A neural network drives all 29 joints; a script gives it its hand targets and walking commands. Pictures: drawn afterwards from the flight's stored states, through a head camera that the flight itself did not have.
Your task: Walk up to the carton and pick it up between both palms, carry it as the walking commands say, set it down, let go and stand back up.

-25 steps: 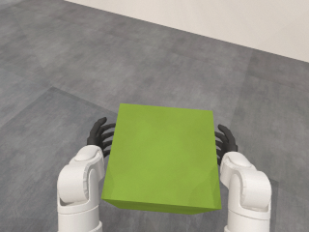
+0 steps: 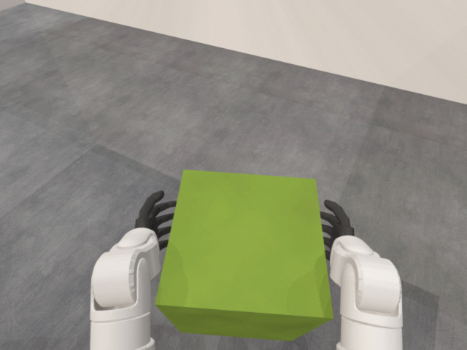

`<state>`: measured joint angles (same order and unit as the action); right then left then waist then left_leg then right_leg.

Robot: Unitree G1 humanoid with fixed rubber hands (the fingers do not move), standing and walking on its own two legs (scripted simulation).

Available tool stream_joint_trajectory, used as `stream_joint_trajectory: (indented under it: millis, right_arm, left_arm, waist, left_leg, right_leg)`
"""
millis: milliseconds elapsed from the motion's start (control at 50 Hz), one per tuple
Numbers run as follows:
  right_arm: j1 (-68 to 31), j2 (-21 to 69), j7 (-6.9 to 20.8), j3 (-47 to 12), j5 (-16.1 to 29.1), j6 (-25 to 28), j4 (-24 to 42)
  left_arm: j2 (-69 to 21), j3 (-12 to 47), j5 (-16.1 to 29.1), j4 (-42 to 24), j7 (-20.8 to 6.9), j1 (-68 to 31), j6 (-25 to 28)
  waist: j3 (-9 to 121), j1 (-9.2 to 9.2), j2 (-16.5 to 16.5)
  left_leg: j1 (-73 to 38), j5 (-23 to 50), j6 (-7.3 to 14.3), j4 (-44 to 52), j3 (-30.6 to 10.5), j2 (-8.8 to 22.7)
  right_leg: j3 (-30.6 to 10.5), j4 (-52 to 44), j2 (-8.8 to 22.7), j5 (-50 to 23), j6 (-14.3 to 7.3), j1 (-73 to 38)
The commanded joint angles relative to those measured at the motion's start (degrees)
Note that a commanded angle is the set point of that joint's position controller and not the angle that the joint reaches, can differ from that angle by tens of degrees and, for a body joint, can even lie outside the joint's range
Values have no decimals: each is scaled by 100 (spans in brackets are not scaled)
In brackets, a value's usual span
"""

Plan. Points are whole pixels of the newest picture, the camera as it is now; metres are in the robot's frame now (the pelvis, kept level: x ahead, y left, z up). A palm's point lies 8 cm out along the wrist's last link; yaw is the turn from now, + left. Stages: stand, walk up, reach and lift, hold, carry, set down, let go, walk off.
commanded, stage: carry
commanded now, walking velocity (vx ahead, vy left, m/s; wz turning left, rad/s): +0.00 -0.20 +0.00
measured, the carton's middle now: (242, 262) +0.28 +0.00 +0.01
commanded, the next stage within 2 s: none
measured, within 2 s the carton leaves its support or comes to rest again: neither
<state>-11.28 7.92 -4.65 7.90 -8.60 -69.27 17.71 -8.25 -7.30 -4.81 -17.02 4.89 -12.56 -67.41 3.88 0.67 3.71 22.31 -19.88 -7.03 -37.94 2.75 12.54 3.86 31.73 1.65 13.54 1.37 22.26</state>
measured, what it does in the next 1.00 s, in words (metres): steps to the right: left foot, then right foot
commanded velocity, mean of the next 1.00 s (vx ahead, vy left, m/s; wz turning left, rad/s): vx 0.00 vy -0.12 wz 0.00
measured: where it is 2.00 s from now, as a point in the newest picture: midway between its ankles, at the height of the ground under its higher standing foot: outside the picture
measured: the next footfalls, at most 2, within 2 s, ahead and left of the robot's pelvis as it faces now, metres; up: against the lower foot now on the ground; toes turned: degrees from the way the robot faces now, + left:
left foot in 0.28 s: +0.00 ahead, +0.03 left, +0.00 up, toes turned +9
right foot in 0.66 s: +0.02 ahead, -0.33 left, +0.00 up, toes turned -4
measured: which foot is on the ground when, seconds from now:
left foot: up 0.00-0.26, down 0.28-0.66, up 0.68-1.00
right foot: down 0.00-0.28, up 0.30-0.64, down 0.66-1.00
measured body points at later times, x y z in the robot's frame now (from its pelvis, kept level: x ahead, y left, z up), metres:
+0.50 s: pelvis -0.03 -0.11 +0.01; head -0.03 -0.08 +0.46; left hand +0.24 +0.07 +0.09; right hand +0.26 -0.23 +0.09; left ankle -0.04 +0.02 -0.73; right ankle -0.01 -0.29 -0.67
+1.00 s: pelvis -0.06 -0.25 +0.01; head -0.04 -0.25 +0.46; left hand +0.24 -0.11 +0.10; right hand +0.23 -0.41 +0.10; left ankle -0.08 -0.14 -0.71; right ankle -0.02 -0.33 -0.73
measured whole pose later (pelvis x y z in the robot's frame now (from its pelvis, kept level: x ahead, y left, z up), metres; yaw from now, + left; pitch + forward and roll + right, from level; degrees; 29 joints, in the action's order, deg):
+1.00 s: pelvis -0.06 -0.25 +0.01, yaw +1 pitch +4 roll +2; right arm -12.6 8.2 -6.5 7.4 -6.1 -68.8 19.8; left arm -8.1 -7.6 -6.2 -20.8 3.6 -12.0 -66.3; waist 3.0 -2.7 -2.1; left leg 18.7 -22.5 -3.0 -34.2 5.4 0.3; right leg 5.2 27.2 0.1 10.9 -3.7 20.5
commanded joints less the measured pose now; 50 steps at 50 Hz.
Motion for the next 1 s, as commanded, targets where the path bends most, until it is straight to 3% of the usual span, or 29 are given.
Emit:
stream_joint_trajectory:
  millis: [0,60,100,140,180,200,220,240,260,300,360,400,420,460,500,520,560,580,600,620,640,680,740,760,800,880,940,960,980]
  right_arm:
    - [-3315,5335,1436,-4535,2925,148,1049]
    - [-3433,5420,1417,-4678,3121,187,1320]
    - [-3115,5190,1384,-4626,3067,181,1364]
    - [-2888,5190,1416,-4451,3017,140,1101]
    - [-2381,5082,1460,-4298,2842,87,799]
    - [-2272,5117,1509,-4154,2745,40,454]
    - [-2369,5124,1552,-4149,2714,88,513]
    - [-2243,5051,1567,-4051,2697,93,356]
    - [-2202,5111,1567,-4033,2675,81,290]
    - [-2477,5219,1604,-4034,2641,107,305]
    - [-2922,5168,1493,-3975,2588,148,724]
    - [-3016,5159,1408,-3935,2556,149,862]
    - [-2640,5140,1389,-3862,2474,118,589]
    - [-2447,4978,1389,-3817,2386,97,586]
    - [-2195,4968,1403,-3671,2235,45,271]
    - [-2088,4906,1412,-3636,2213,36,292]
    - [-2060,4914,1406,-3675,2147,23,149]
    - [-2211,4947,1410,-3779,2213,65,274]
    - [-2200,4944,1413,-3848,2224,60,308]
    - [-2485,5006,1412,-3958,2338,61,488]
    - [-2754,5104,1427,-4107,2484,104,612]
    - [-3087,5209,1412,-4376,2685,82,826]
    - [-3835,5479,1393,-4814,3117,182,1392]
    - [-3905,5412,1359,-4885,3174,216,1588]
    - [-3321,5290,1343,-4700,3085,179,1290]
    - [-2733,5258,1377,-4425,2872,107,684]
    - [-2431,5244,1465,-4204,2657,70,246]
    - [-2377,5197,1489,-4117,2572,40,81]
    - [-2488,5154,1490,-4066,2516,33,83]
  left_arm:
    - [-5416,4005,2110,-623,-1413,-2345,-30]
    - [-5310,3870,2021,-794,-1403,-2135,24]
    - [-5224,3833,1906,-592,-1345,-1601,-3]
    - [-5206,3908,1856,-652,-1278,-1679,-16]
    - [-5070,3940,1769,-553,-1250,-1555,-88]
    - [-5098,4013,1786,-541,-1225,-1803,-140]
    - [-5159,4170,1865,-672,-1248,-1988,-107]
    - [-5171,4276,1945,-728,-1255,-2134,-122]
    - [-5218,4339,1943,-653,-1263,-2208,-144]
    - [-5337,4389,2082,-629,-1326,-2631,-120]
    - [-5451,4425,2337,-513,-1436,-2809,-169]
    - [-5502,4510,2491,-549,-1459,-2877,-191]
    - [-5463,4475,2510,-413,-1469,-2686,-217]
    - [-5357,4484,2501,-446,-1463,-2600,-241]
    - [-5269,4428,2478,-451,-1484,-2666,-293]
    - [-5224,4376,2413,-383,-1447,-2454,-299]
    - [-5178,4338,2387,-339,-1458,-2409,-287]
    - [-5276,4383,2453,-382,-1473,-2543,-257]
    - [-5120,4290,2407,-445,-1489,-2472,-246]
    - [-5162,4221,2361,-365,-1488,-2477,-225]
    - [-5329,4264,2326,-447,-1470,-2477,-195]
    - [-5364,3961,2121,-282,-1492,-2158,-145]
    - [-5434,3753,2040,-476,-1471,-2139,14]
    - [-5426,3741,2043,-540,-1470,-2138,38]
    - [-5337,3749,1991,-582,-1398,-1894,15]
    - [-5106,3787,1794,-517,-1325,-1714,-29]
    - [-5124,4006,1887,-466,-1351,-2077,-99]
    - [-5049,4033,1910,-457,-1379,-2160,-130]
    - [-5061,4074,1977,-392,-1412,-2249,-175]
  waist:
    - [2045,-10,-2078]
    - [2228,24,-1948]
    - [2435,55,-1528]
    - [2393,54,-946]
    - [2352,-80,-693]
    - [2195,-148,-257]
    - [2223,-187,237]
    - [1903,-177,1652]
    - [1711,-134,1387]
    - [1348,-185,271]
    - [1013,-129,-5]
    - [1018,-111,426]
    - [1182,-126,388]
    - [1418,-171,849]
    - [1543,-191,1281]
    - [1695,-188,1551]
    - [1795,-135,1091]
    - [1966,-134,725]
    - [2003,-141,-49]
    - [1946,-108,-1408]
    - [2018,-67,-1837]
    - [1993,-29,-2114]
    - [2040,-26,-2151]
    - [2260,11,-1999]
    - [2435,42,-1438]
    - [2439,42,-968]
    - [2256,-106,-496]
    - [2094,-118,-110]
    - [2085,-118,-197]
  left_leg:
    - [913,-1707,205,-1774,320,-869]
    - [1012,-1305,329,-1792,322,-928]
    - [782,-1019,402,-1509,383,-1001]
    - [350,-787,498,-806,426,-1074]
    - [-405,-69,611,724,375,-994]
    - [-1108,649,703,1354,79,-657]
    - [-1827,1165,914,1682,-673,-28]
    - [-2354,2658,1354,1855,-2228,1326]
    - [-2257,3664,1809,1751,-2611,1770]
    - [-1831,3069,1840,1701,-1468,1461]
    - [-1264,1619,1369,1965,-812,839]
    - [-1227,1626,1305,1917,-591,665]
    - [-1232,2116,1276,1754,-481,669]
    - [-1437,2972,1252,1513,-283,661]
    - [-1425,3014,1121,1387,-282,670]
    - [-1511,2830,1037,1241,-173,428]
    - [-1459,2526,678,742,-28,267]
    - [-1338,2394,440,415,142,95]
    - [-672,1554,198,-44,267,-190]
    - [325,-235,-19,-577,517,-592]
    - [739,-1558,23,-1120,294,-683]
    - [725,-1508,105,-1655,0,-702]
    - [832,-1097,238,-1553,61,-812]
    - [917,-1080,261,-1400,136,-907]
    - [774,-1070,313,-987,162,-1003]
    - [77,-691,438,8,162,-1153]
    - [-1118,787,499,1435,-6,-939]
    - [-1526,900,572,1298,-199,-794]
    - [-1635,797,630,1338,-379,-617]
  right_leg:
    - [-900,-279,1222,-4895,-986,-2125]
    - [-740,-472,1123,-3758,-1004,-2311]
    - [-725,-568,1160,-3347,-1126,-2308]
    - [-978,-668,1209,-2850,-1159,-1995]
    - [-816,-449,1039,-2587,-1096,-1622]
    - [-757,-348,931,-2168,-910,-1026]
    - [-535,-31,614,-1472,-664,-300]
    - [-216,737,160,481,-321,894]
    - [-414,1783,100,1305,-227,1224]
    - [-751,2521,134,1187,-201,1386]
    - [-644,2308,174,695,25,1407]
    - [-397,1692,82,675,119,1126]
    - [-231,1513,25,749,128,925]
    - [34,1073,-45,766,198,646]
    - [150,695,-73,624,196,361]
    - [267,339,-175,462,204,190]
    - [288,-616,-158,-51,113,-367]
    - [23,-1022,135,-459,44,-812]
    - [-747,-967,777,-1764,-128,-1341]
    - [-1554,-797,1599,-3462,-500,-1810]
    - [-1648,-721,1803,-4360,-743,-2117]
    - [-1050,-522,1386,-4186,-858,-1920]
    - [-838,-498,1156,-4114,-650,-2206]
    - [-875,-488,1207,-4195,-739,-2491]
    - [-990,-481,1334,-4289,-819,-2850]
    - [-1426,-784,1506,-3540,-711,-2588]
    - [-1031,-698,1178,-2689,-491,-1826]
    - [-984,-802,1069,-2170,-394,-1346]
    - [-985,-875,1019,-1806,-320,-1280]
